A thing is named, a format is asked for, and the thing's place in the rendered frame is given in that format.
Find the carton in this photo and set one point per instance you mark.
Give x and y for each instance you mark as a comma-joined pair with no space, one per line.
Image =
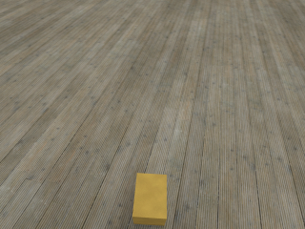
150,199

